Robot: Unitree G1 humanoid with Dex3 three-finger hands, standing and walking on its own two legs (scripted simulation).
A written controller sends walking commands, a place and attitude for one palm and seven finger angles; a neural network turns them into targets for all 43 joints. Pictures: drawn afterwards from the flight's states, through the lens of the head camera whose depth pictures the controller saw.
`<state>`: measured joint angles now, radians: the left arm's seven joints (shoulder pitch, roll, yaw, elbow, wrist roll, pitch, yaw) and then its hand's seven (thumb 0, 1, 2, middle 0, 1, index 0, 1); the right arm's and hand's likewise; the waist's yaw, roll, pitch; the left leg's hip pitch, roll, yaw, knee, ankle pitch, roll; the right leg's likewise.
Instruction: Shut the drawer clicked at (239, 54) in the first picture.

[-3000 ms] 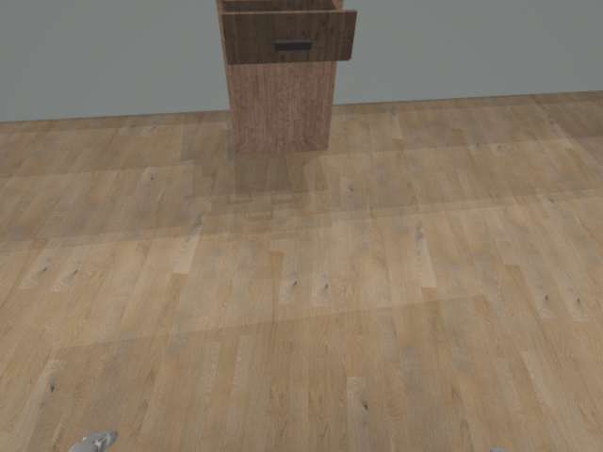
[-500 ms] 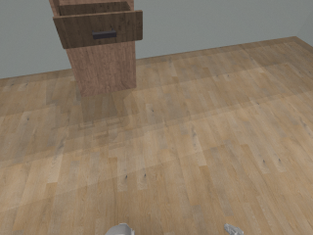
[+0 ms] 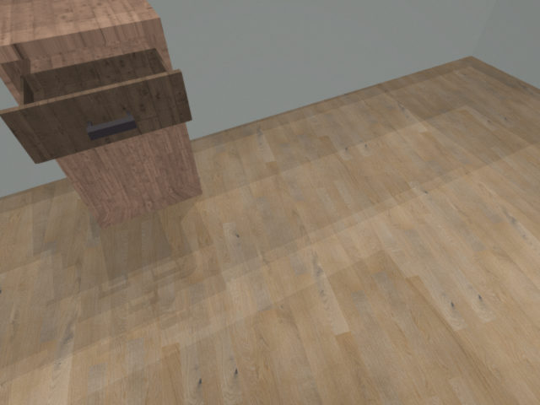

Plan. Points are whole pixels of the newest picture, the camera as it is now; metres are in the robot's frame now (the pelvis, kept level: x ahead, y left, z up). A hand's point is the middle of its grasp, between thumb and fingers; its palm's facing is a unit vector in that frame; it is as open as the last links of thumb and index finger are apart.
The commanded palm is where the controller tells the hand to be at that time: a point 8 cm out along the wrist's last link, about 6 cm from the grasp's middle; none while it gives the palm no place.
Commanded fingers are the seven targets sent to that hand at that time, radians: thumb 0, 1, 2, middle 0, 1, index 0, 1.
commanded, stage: walk to a spot facing it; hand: left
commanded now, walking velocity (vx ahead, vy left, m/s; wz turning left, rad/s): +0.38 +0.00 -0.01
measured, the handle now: (111, 123) +0.80 +0.47 -0.05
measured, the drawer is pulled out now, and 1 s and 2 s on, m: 0.29 0.29 0.29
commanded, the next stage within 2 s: turn to face it in 0.58 s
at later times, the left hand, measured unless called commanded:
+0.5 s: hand (149, 358) +0.23 +0.24 -0.17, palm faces +0.01 -0.99 -0.15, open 7.4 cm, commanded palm none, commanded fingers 0.00 0.90 0.90 -0.20 -0.30 -0.20 -0.30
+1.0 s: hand (228, 224) +0.53 +0.12 -0.15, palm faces -0.14 -0.97 -0.19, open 7.4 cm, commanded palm none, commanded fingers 0.00 0.90 0.90 -0.20 -0.30 -0.20 -0.30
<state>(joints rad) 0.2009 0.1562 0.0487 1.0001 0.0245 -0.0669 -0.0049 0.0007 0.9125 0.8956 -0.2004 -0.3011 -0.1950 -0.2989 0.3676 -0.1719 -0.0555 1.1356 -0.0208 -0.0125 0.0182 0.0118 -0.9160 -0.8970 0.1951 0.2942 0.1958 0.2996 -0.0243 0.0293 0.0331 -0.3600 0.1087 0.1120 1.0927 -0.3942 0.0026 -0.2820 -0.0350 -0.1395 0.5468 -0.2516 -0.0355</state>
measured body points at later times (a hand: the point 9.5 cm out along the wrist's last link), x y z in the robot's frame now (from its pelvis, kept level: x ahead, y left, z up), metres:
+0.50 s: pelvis +0.22 +0.06 +0.01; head +0.23 +0.08 +0.46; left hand +0.23 +0.29 -0.16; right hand +0.24 -0.17 -0.13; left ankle +0.23 +0.15 -0.73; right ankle +0.22 -0.07 -0.64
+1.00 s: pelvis +0.38 -0.01 +0.00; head +0.41 -0.03 +0.45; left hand +0.54 +0.18 -0.14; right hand +0.35 -0.24 -0.17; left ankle +0.37 +0.12 -0.66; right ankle +0.44 -0.11 -0.73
